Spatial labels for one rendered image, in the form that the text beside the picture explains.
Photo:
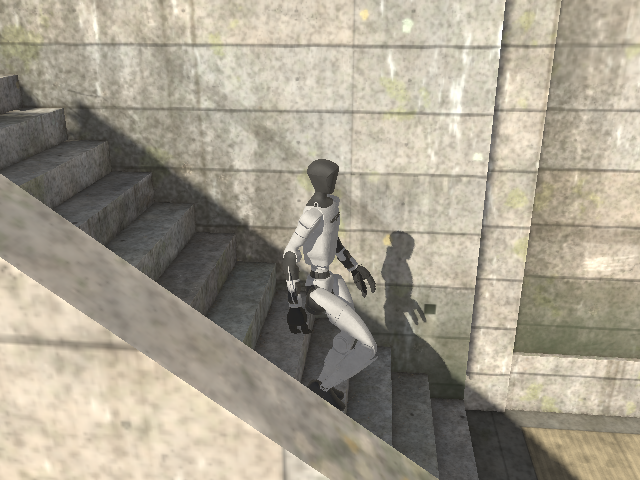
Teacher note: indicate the stairs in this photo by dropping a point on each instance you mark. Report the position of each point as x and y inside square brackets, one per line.
[75, 179]

